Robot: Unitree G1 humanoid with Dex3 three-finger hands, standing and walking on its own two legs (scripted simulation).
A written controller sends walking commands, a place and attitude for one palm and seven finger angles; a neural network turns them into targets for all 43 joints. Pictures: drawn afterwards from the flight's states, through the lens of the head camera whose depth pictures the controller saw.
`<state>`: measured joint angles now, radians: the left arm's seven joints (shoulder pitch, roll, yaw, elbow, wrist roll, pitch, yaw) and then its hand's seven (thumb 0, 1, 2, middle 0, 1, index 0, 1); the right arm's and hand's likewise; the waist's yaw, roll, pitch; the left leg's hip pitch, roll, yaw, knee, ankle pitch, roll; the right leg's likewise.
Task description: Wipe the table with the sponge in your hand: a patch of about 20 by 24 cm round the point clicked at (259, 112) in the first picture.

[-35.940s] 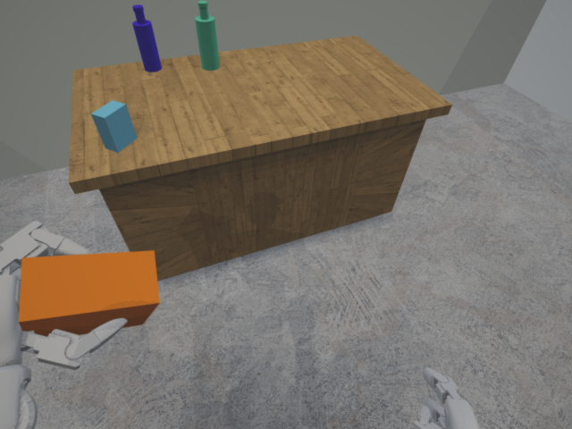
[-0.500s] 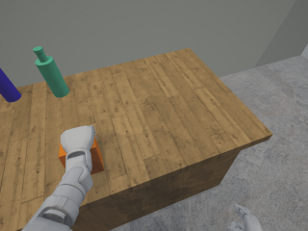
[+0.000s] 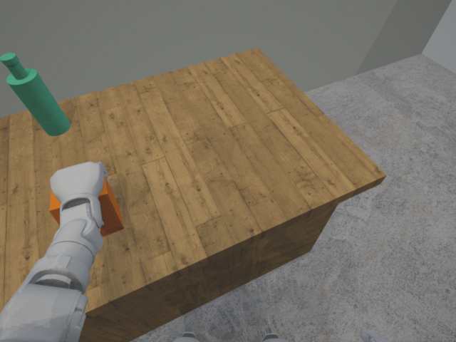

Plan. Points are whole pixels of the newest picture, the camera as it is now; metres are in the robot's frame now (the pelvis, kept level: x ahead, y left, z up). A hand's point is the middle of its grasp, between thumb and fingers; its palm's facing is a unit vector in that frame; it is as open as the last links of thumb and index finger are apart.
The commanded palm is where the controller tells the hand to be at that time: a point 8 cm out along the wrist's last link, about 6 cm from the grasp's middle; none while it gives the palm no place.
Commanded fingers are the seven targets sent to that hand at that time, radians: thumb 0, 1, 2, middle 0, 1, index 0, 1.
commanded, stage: wipe forward along the middle lane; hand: left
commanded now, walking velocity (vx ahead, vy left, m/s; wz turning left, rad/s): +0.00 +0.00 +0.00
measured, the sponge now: (92, 216) +0.37 +0.30 -0.04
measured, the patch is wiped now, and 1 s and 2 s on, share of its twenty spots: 1.00 1.00 1.00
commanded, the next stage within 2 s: slide back across to the first lane in 0.54 s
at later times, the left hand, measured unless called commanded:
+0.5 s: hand (83, 177) +0.44 +0.32 +0.00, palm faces -0.15 +0.02 -0.99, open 9.7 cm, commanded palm +0.43 +0.31 +0.03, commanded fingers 0.00 0.10 1.30 -1.20 -1.60 -1.20 -1.60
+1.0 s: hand (70, 172) +0.45 +0.35 +0.01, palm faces -0.10 -0.02 -0.99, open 9.8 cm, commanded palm +0.41 +0.35 +0.05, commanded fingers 0.00 0.10 1.30 -1.20 -1.60 -1.20 -1.60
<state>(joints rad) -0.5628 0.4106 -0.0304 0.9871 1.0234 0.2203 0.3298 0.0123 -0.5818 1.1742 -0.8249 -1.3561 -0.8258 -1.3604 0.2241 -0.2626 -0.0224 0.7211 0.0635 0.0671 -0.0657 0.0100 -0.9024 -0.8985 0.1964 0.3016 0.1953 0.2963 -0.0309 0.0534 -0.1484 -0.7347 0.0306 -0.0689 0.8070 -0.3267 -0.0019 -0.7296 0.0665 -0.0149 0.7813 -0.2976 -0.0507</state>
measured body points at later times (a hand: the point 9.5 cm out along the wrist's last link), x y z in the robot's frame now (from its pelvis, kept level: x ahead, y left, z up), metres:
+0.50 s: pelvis +0.00 +0.02 -0.01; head +0.08 +0.02 +0.43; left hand +0.44 +0.31 +0.06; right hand +0.08 -0.24 -0.14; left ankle +0.04 +0.15 -0.70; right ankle +0.04 -0.09 -0.70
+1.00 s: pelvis +0.02 +0.05 +0.00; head +0.09 +0.06 +0.44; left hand +0.45 +0.34 +0.06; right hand +0.08 -0.22 -0.12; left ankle +0.04 +0.15 -0.70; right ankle +0.04 -0.09 -0.70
